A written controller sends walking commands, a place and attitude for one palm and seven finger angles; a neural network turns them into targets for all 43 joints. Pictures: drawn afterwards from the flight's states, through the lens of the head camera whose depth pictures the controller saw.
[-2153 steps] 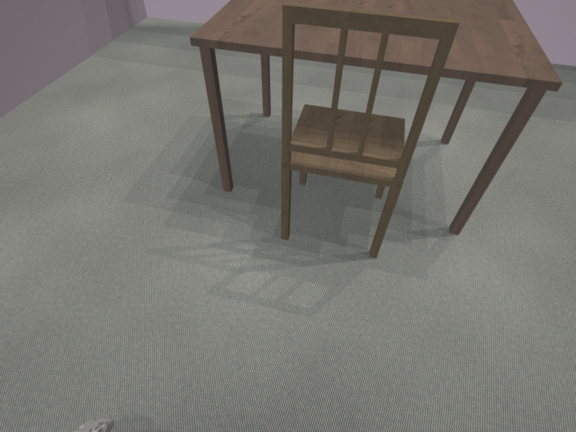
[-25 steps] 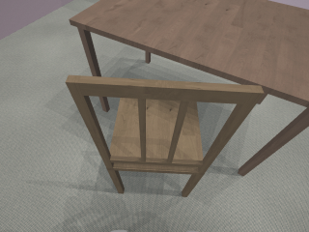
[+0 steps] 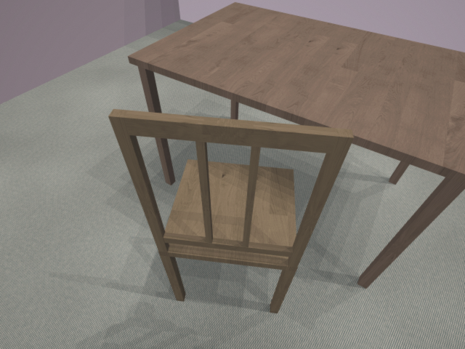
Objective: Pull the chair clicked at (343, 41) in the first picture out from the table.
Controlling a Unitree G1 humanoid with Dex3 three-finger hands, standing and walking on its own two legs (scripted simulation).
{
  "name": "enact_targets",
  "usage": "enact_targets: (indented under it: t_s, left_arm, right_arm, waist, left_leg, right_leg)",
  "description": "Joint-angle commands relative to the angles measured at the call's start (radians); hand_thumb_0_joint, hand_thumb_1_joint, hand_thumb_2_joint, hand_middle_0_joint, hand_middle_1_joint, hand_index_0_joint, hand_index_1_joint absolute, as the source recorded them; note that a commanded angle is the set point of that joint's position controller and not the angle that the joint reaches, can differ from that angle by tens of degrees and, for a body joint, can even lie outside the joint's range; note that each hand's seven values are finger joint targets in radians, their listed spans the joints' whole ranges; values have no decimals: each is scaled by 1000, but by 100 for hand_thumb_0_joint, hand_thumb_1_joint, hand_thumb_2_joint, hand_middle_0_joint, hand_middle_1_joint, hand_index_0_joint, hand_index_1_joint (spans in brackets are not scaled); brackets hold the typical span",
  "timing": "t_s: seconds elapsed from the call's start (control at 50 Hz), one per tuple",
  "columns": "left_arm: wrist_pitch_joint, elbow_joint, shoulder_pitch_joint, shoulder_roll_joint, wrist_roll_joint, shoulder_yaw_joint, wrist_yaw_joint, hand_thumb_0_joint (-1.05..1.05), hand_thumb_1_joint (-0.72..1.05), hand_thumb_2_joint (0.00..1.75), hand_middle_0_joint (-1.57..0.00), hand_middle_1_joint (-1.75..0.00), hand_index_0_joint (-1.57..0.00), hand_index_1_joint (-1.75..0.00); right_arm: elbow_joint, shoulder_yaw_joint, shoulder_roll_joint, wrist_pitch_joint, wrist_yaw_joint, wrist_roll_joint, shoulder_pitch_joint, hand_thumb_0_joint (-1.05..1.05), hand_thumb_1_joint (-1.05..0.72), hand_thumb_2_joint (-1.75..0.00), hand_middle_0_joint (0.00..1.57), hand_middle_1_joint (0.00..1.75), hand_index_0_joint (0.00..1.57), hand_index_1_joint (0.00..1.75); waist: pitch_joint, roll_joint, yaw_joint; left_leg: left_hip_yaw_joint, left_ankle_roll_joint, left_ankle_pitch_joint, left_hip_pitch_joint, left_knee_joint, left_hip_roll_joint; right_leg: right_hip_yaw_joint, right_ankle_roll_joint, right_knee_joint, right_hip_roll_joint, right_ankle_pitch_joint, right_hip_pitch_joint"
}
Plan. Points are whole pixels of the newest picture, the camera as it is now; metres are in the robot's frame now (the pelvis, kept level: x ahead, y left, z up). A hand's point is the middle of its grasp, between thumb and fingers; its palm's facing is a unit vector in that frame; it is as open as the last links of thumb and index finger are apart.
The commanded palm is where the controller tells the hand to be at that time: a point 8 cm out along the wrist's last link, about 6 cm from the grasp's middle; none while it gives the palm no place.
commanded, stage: come to a stop and stand still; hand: left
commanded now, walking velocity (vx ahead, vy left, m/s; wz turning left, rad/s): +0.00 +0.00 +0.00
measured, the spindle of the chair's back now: (206, 199) +0.44 +0.12 -0.06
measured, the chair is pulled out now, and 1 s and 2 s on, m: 0.18 0.18 0.18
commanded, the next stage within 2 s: look again from close up in 0.44 s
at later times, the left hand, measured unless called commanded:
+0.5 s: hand out of the picture -0.02 +0.19 -0.18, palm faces +0.00 -0.98 -0.18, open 7.3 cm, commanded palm none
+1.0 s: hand out of the picture +0.02 +0.22 -0.18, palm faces -0.02 -0.98 -0.20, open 7.4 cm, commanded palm none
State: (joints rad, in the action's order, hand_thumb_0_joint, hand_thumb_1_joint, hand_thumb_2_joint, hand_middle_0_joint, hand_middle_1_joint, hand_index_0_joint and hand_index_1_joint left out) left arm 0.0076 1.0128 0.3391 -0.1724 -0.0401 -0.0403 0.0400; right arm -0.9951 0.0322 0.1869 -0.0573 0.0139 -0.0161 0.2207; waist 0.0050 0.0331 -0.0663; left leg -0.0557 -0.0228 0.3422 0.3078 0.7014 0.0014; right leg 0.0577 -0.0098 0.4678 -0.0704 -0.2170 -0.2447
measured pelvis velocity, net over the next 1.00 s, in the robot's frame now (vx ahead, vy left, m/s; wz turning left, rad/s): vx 0.01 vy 0.05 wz -0.04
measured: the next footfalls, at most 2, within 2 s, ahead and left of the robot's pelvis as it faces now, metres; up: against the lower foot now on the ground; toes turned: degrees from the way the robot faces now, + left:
left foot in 0.06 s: +0.03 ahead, +0.14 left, +0.00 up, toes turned +2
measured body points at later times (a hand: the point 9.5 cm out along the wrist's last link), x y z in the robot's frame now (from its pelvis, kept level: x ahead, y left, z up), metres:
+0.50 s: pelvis -0.01 +0.04 -0.01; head +0.00 +0.03 +0.44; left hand -0.02 +0.24 -0.17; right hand -0.02 -0.17 -0.17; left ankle -0.01 +0.13 -0.74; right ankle -0.01 -0.07 -0.74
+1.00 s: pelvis +0.01 +0.05 -0.01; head +0.01 +0.05 +0.44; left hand +0.02 +0.27 -0.16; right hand +0.01 -0.17 -0.16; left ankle -0.01 +0.13 -0.74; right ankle -0.01 -0.07 -0.74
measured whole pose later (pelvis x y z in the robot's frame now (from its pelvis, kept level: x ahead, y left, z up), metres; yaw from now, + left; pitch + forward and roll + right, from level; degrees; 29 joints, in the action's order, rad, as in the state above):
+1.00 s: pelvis +0.01 +0.05 -0.01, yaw -2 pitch -1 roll +0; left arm -0.02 1.07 0.29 -0.16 -0.02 0.02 0.04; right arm -1.10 -0.01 0.16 0.03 -0.03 -0.01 0.28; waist 0.02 0.01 0.00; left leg -0.10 0.05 0.29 0.16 0.47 -0.02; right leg 0.01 0.00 0.49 -0.01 -0.29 -0.18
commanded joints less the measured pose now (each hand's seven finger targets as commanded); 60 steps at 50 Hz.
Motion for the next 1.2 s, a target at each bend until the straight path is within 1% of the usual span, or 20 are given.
enact_targets:
  t_s: [0.0, 0.02, 0.06, 0.08, 0.14, 0.2, 0.24, 0.26, 0.28, 0.3, 0.32, 0.34, 0.36, 0.38, 0.4, 0.42, 0.5, 0.66, 0.9, 1.18]
  left_arm:
    - [7, -52, -23, -169, 11, -39, 3, 0, 90, 90, -20, -30, -20, -30]
    - [10, -57, -26, -127, 11, -28, -1, 0, 90, 90, -20, -30, -20, -30]
    - [11, -61, 2, -51, 19, -16, -2, 0, 90, 90, -20, -30, -20, -30]
    - [16, -40, 0, -49, 14, -13, 3, 0, 90, 90, -20, -30, -20, -30]
    - [15, 5, 48, -32, 12, -7, -4, 0, 90, 90, -20, -30, -20, -30]
    - [0, 25, 60, -13, 18, 6, 4, 0, 90, 90, -20, -30, -20, -30]
    - [-17, 52, 109, -32, 18, 12, 10, 0, 90, 90, -20, -30, -20, -30]
    - [-26, 59, 102, -60, 18, 15, 14, 0, 90, 90, -20, -30, -20, -30]
    - [-29, 60, 101, -84, 22, 18, 11, 0, 90, 90, -20, -30, -20, -30]
    - [-36, 70, 78, -84, 25, 16, 10, 0, 90, 90, -20, -30, -20, -30]
    - [-36, 71, 56, -81, 27, 20, 10, 0, 90, 90, -20, -30, -20, -30]
    - [-35, 68, 42, -71, 27, 22, 11, 0, 90, 90, -20, -30, -20, -30]
    - [-66, 88, 110, -65, 8, 28, 41, 0, 90, 90, -20, -30, -20, -30]
    - [-67, 35, 48, -111, 22, 24, 34, 0, 90, 90, -20, -30, -20, -30]
    - [-62, 18, 16, -91, 26, 31, 24, 0, 90, 90, -20, -30, -20, -30]
    - [-58, 9, 9, -89, 21, 26, 18, 0, 90, 90, -20, -30, -20, -30]
    - [-46, 24, 36, -48, 24, 38, 11, 0, 90, 90, -20, -30, -20, -30]
    - [-36, 12, 35, -58, 24, 40, 7, 0, 90, 90, -20, -30, -20, -30]
    - [-34, 27, 23, -82, 27, 39, 9, 0, 90, 90, -20, -30, -20, -30]
    - [-27, 46, 17, -86, 25, 43, 6, 0, 90, 90, -20, -30, -20, -30]
  right_arm:
    - [-3, -5, 35, 35, -13, 6, 157, 0, -90, -90, 20, 30, 20, 30]
    - [-10, -2, 62, 41, -19, 4, 183, 0, -90, -90, 20, 30, 20, 30]
    - [3, 5, 124, 47, -30, -5, 184, 0, -90, -90, 20, 30, 20, 30]
    - [-4, -2, 97, 58, -39, -6, 154, 0, -90, -90, 20, 30, 20, 30]
    - [12, -17, 79, 63, -41, -6, 23, 0, -90, -90, 20, 30, 20, 30]
    - [-23, -18, 77, 61, -44, -5, 91, 0, -90, -90, 20, 30, 20, 30]
    - [-40, -25, 50, 65, -43, 7, 123, 0, -90, -90, 20, 30, 20, 30]
    - [-43, -28, 24, 67, -42, 16, 132, 0, -90, -90, 20, 30, 20, 30]
    - [-47, -31, 15, 70, -39, 16, 140, 0, -90, -90, 20, 30, 20, 30]
    - [-62, -32, 9, 60, -41, 12, 132, 0, -90, -90, 20, 30, 20, 30]
    - [-77, -31, 3, 52, -41, 14, 140, 0, -90, -90, 20, 30, 20, 30]
    - [-89, -32, 5, 50, -40, 12, 149, 0, -90, -90, 20, 30, 20, 30]
    - [-30, -26, 59, 83, -32, 1, 54, 0, -90, -90, 20, 30, 20, 30]
    - [-15, -24, 14, 76, -31, 3, 136, 0, -90, -90, 20, 30, 20, 30]
    - [-24, -30, 12, 74, -29, 3, 153, 0, -90, -90, 20, 30, 20, 30]
    - [-31, -28, 21, 84, -27, -8, 185, 0, -90, -90, 20, 30, 20, 30]
    - [-15, -29, 29, 87, -35, 3, 160, 0, -90, -90, 20, 30, 20, 30]
    - [-33, -31, 51, 92, -35, 3, 147, 0, -90, -90, 20, 30, 20, 30]
    - [-72, -32, 69, 98, -43, 6, 116, 0, -90, -90, 20, 30, 20, 30]
    - [-92, -31, 74, 94, -43, 8, 90, 0, -90, -90, 20, 30, 20, 30]
  waist:
    - [62, 51, 80]
    - [77, -41, 90]
    - [62, -280, 77]
    - [50, -322, 69]
    - [91, -139, 5]
    - [45, -108, 24]
    - [26, -14, 15]
    - [30, 48, 39]
    - [21, 32, 48]
    - [20, 133, 59]
    - [54, 158, 67]
    - [83, 118, 74]
    - [131, 40, 38]
    - [42, -8, 99]
    - [45, -41, 101]
    - [-1, -147, 97]
    - [78, -33, 77]
    - [81, -41, 67]
    - [27, -32, 65]
    - [56, -28, 63]
  left_leg:
    - [-31, 21, -92, -280, -317, 5]
    - [26, 37, -57, -266, -371, 56]
    - [256, 146, -58, -103, -500, 244]
    - [311, 186, -102, -57, -525, 260]
    - [198, 198, -193, 44, -481, 215]
    - [185, 192, -297, -53, -403, 202]
    - [151, 127, -252, -17, -300, 138]
    - [103, 80, -174, 1, -281, 84]
    - [85, 59, -130, -44, -299, 61]
    - [57, 42, -133, -87, -279, 48]
    - [45, 37, -107, -98, -285, 46]
    - [49, 34, -113, -117, -302, 51]
    - [56, 20, -186, -53, -142, 75]
    - [65, 33, -7, -50, -179, 60]
    - [69, 35, -9, -71, -213, 62]
    - [79, 43, -105, -98, -235, 70]
    - [115, 67, -83, -25, -288, 94]
    - [114, 73, -100, -57, -335, 94]
    - [87, 69, -328, -162, -314, 105]
    - [83, 68, -272, -177, -352, 107]
  right_leg:
    - [-150, -70, -122, -108, -285, -253]
    - [-116, -42, -17, -43, -274, -270]
    - [21, 15, 256, 63, -293, -211]
    - [-30, 15, 383, 39, -284, -172]
    - [-47, 5, 441, 13, -223, -107]
    - [-30, 12, 157, 12, -179, -25]
    - [-83, 5, -96, -10, 26, 123]
    - [-179, -27, -114, -82, 115, 135]
    - [-198, -54, -110, -127, 161, 98]
    - [-216, -70, -118, -119, 195, 65]
    - [-202, -74, -138, -118, 172, 32]
    - [-200, -73, -143, -108, 120, -12]
    - [-229, -34, -60, -99, 544, -12]
    - [-220, -62, -88, -136, 251, 8]
    - [-207, -77, -93, -97, -35, -47]
    - [-173, -81, -44, -69, -16, -34]
    - [-151, -60, -51, -24, -75, -27]
    - [-137, -46, -48, -13, -28, -14]
    - [-132, -34, -34, -26, 167, 35]
    - [-137, -25, -72, -30, 125, 26]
